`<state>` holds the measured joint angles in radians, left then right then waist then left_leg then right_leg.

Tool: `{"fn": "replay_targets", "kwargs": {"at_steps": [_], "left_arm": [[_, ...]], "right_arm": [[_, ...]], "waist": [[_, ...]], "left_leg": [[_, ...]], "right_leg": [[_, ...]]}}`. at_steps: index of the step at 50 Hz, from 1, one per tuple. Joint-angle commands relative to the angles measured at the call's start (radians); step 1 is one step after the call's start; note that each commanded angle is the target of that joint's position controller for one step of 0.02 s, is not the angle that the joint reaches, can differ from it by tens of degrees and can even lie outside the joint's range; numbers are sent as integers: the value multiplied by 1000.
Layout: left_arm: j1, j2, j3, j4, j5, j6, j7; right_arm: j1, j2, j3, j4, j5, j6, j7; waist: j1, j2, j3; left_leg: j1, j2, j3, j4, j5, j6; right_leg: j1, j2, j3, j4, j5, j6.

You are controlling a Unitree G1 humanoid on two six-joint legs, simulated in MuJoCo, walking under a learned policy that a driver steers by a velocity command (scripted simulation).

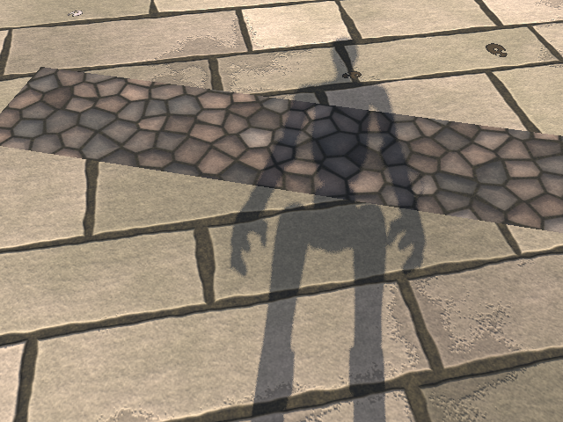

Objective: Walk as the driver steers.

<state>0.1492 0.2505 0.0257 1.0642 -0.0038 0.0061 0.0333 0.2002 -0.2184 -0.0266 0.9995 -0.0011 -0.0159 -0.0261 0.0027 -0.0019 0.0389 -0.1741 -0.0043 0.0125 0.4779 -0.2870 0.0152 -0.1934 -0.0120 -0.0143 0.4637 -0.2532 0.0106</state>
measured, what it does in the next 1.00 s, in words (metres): walks ahead: left foot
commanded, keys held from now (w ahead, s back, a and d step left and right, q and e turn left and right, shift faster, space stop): no key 0.16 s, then w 0.50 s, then w+q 0.34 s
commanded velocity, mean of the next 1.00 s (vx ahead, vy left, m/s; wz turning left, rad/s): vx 0.31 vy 0.00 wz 0.10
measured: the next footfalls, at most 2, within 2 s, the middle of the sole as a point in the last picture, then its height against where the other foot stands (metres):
left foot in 0.92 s outside the picture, level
right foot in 1.42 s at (318, 323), level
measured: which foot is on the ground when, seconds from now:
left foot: down 0.00-0.44, up 0.46-0.90, down 0.92-1.00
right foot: down 0.00-0.94, up 0.96-1.00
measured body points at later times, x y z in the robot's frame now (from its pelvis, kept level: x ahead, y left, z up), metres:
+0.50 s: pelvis +0.06 -0.04 -0.01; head +0.07 -0.06 +0.44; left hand +0.09 +0.23 -0.14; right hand +0.08 -0.31 -0.16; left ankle -0.02 +0.10 -0.70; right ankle +0.05 -0.13 -0.74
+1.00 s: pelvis +0.32 -0.01 -0.02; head +0.36 -0.01 +0.42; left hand +0.26 +0.25 -0.16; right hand +0.54 -0.23 -0.13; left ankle +0.42 +0.07 -0.74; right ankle +0.11 -0.14 -0.64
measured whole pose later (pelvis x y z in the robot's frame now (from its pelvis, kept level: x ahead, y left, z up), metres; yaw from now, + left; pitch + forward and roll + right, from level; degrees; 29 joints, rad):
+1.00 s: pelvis +0.32 -0.01 -0.02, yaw +7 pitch +1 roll +1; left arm 0.36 0.24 0.03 1.05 -0.01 -0.10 0.00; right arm 0.02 -0.25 -0.07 0.84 0.02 -0.08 0.05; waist 0.02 0.00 0.07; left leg -0.47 -0.08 0.07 0.60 -0.14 0.11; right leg -0.12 -0.01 -0.01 1.11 -0.43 -0.02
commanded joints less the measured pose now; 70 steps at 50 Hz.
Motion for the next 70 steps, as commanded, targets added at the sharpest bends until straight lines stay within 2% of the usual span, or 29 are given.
{"fn": "replay_targets", "kwargs": {"at_steps": [1,8,11,14,16,19,21,22,23,24,25,26,29,35,40,43,45,46,47,48,49,50,51,52,55,58,62,67,70], "left_arm": [[17,100,17,-13,-1,-1,7],[6,101,21,13,1,3,11],[23,88,23,34,-9,4,10],[-47,57,17,-10,-13,-30,-1],[-68,56,19,-28,-24,-61,-18],[-23,63,25,-20,-33,-88,-36],[151,61,41,66,-21,-88,-37],[261,86,55,98,-17,-85,-37],[383,185,78,109,-20,-86,-31],[411,207,72,109,-5,-102,-43],[315,151,52,82,-4,-118,-42],[253,103,39,56,-7,-128,-46],[215,60,16,30,1,-124,-54],[278,108,16,22,13,-101,-18],[346,109,23,37,3,-101,-12],[313,138,35,17,6,-91,-9],[284,165,46,-7,15,-71,-1],[265,169,45,-26,17,-64,1],[269,145,33,-59,32,-73,1],[350,5,-8,-83,17,-110,-26],[250,92,13,-105,-15,-159,-43],[154,142,26,-149,-46,-179,-46],[118,140,29,-159,-39,-186,-36],[112,152,45,-157,-20,-176,-23],[145,113,51,-185,4,-135,-15],[4,100,49,-248,23,-119,-4],[-156,70,35,-304,12,-126,-14],[-213,127,46,-350,-7,-143,-38],[-39,183,73,-317,-3,-162,-37]], "right_arm": [[34,-117,-24,-19,0,-3,-2],[30,-112,-24,2,-2,3,-5],[57,-133,-35,23,11,10,-10],[125,-202,-58,28,24,-11,-11],[125,-201,-63,24,20,-38,-8],[53,-188,-63,-9,35,-55,2],[4,-182,-62,-27,38,-45,9],[-18,-148,-51,-40,30,-48,11],[-34,-77,-31,-72,18,-55,12],[-47,-78,-33,-97,33,-69,8],[-41,-107,-39,-96,55,-81,12],[-29,-118,-41,-87,58,-91,20],[-40,-129,-58,-81,29,-95,27],[-229,-46,-30,-155,28,-73,43],[-354,-50,-15,-212,39,-69,73],[-343,-85,-27,-234,35,-75,93],[-170,-147,-61,-199,34,-71,96],[-12,-193,-89,-157,35,-64,90],[143,-266,-113,-134,27,-51,72],[146,-290,-112,-153,24,-48,68],[129,-218,-90,-139,15,-53,66],[76,-179,-80,-150,12,-64,63],[-2,-159,-71,-169,11,-80,71],[-53,-132,-61,-183,6,-88,73],[-64,-146,-59,-195,11,-86,60],[5,-196,-72,-194,11,-83,31],[83,-212,-80,-188,21,-69,16],[141,-196,-79,-180,29,-51,7],[121,-165,-68,-207,17,-44,5]], "waist": [[1,7,-63],[2,13,-42],[-4,51,-14],[-40,172,107],[-36,173,149],[13,121,113],[87,91,43],[127,17,8],[155,-253,-34],[148,-300,-44],[94,-165,30],[67,-110,59],[33,-69,56],[62,-68,84],[80,-65,122],[29,-86,63],[-71,-129,-64],[-149,-120,-146],[-186,12,-257],[-90,270,-397],[-129,162,-362],[-111,123,-223],[-58,-20,-122],[-19,-59,-89],[43,0,-46],[7,24,-5],[-59,63,-6],[-65,90,-37],[36,118,-115]], "left_leg": [[12,59,-52,-62,389,25],[6,51,-45,-80,328,22],[-22,43,-65,-113,-170,63],[-40,251,-372,-288,-558,189],[-32,346,-493,-329,-483,243],[-22,292,-344,-279,-288,182],[-199,169,-172,-165,-157,126],[-284,108,-87,1,-52,88],[-451,-10,59,367,-95,8],[-579,-51,-35,609,-293,5],[-669,22,-103,733,-237,31],[-691,65,-103,749,-124,54],[-612,130,-62,621,73,53],[-541,93,25,276,272,-2],[-481,60,44,110,348,49],[-401,9,76,91,268,106],[-200,-62,117,111,193,145],[28,-79,99,73,217,175],[341,97,-187,78,157,239],[625,357,-801,-115,-79,449],[589,327,-825,-210,-117,395],[461,293,-658,-220,-41,347],[273,248,-534,-244,105,320],[152,206,-442,-260,198,292],[-60,167,-351,-300,273,300],[-142,127,-295,-323,249,284],[-162,75,-259,-285,178,213],[-2,131,-392,-151,120,188],[-8,87,-408,35,199,141]], "right_leg": [[57,-30,31,-30,290,-29],[55,-32,30,-42,254,-25],[-18,30,-36,23,-155,-37],[-240,36,-59,231,-231,-54],[-330,-28,9,356,-238,-84],[-235,-53,-1,181,-217,-113],[128,38,-87,31,9,-87],[258,-10,6,-7,-6,-98],[371,-240,392,-197,-165,-197],[375,-377,714,-308,-262,-311],[338,-384,663,-299,-299,-305],[310,-337,543,-297,-264,-263],[243,-242,289,-315,83,-184],[169,-173,73,-362,353,-174],[227,-214,-29,-384,377,-163],[334,-246,-82,-251,769,-138],[364,-241,-116,9,1090,-112],[260,-212,-134,232,1073,-84],[-20,-160,-135,557,713,-55],[-415,84,-31,958,-213,6],[-529,34,154,1040,-237,-41],[-574,-14,140,1008,-170,-66],[-533,-57,131,911,-103,-66],[-465,-91,124,823,-68,-61],[-357,-124,115,670,-72,-11],[-385,-104,77,448,95,37],[-295,-28,59,133,346,44],[-259,-5,106,8,269,26],[-5,-22,96,-53,174,-40]]}}
Velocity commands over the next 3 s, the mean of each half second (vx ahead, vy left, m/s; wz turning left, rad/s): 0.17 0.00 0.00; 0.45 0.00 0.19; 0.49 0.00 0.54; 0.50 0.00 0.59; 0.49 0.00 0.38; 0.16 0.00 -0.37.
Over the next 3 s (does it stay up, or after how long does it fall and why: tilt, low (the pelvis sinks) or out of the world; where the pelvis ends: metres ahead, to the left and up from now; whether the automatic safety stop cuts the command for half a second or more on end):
stays up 1.11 0.45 0.00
